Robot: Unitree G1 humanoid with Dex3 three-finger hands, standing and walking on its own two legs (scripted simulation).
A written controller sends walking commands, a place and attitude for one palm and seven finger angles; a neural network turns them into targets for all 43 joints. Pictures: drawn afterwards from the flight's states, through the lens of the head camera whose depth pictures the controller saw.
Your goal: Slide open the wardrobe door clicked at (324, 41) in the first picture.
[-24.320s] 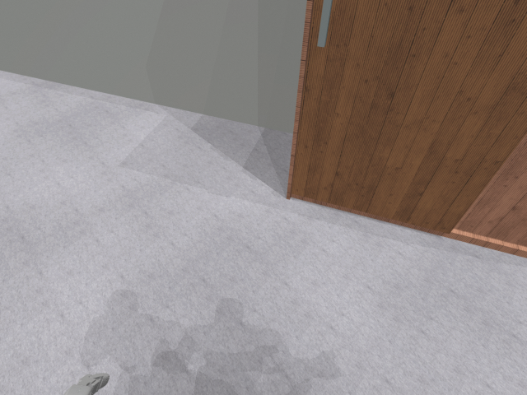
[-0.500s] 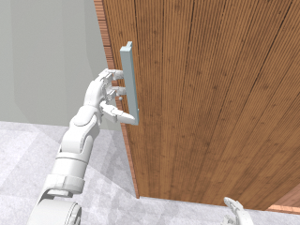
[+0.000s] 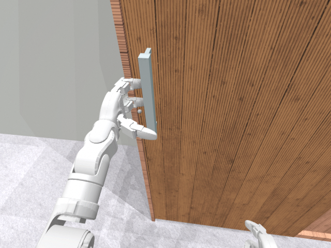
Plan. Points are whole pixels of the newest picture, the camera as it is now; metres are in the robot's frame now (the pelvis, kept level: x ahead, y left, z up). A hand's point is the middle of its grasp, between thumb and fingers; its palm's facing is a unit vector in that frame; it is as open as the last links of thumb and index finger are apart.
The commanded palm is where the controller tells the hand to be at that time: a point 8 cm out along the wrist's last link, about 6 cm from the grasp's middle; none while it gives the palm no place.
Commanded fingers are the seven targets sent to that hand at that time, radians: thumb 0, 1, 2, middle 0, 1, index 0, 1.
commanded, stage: move the hooked fingers beside the handle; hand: left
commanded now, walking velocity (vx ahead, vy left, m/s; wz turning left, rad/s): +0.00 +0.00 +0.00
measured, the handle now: (150, 98) +0.44 +0.07 +0.17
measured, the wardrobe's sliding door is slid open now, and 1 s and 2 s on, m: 0.00 0.00 0.00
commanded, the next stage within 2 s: none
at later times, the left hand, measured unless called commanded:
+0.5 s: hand (140, 110) +0.37 +0.08 +0.18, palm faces -0.09 -1.00 -0.02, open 14.2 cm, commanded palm +0.35 +0.13 +0.18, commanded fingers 0.00 -0.50 0.30 -0.30 -1.20 -0.30 -1.20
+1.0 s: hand (130, 110) +0.38 +0.11 +0.18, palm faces -0.07 -1.00 -0.01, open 14.0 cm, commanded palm +0.35 +0.16 +0.18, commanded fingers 0.00 -0.50 0.30 -0.30 -1.20 -0.30 -1.20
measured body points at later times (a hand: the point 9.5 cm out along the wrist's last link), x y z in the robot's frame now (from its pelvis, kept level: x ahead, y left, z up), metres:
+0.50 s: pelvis +0.00 +0.00 +0.00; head -0.03 -0.02 +0.45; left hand +0.37 +0.14 +0.18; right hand +0.16 -0.22 -0.10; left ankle +0.01 +0.09 -0.74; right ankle -0.02 -0.07 -0.74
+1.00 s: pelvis +0.00 -0.01 +0.00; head -0.02 -0.03 +0.45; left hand +0.37 +0.16 +0.18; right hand +0.16 -0.24 -0.10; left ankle +0.01 +0.09 -0.74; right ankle -0.02 -0.07 -0.74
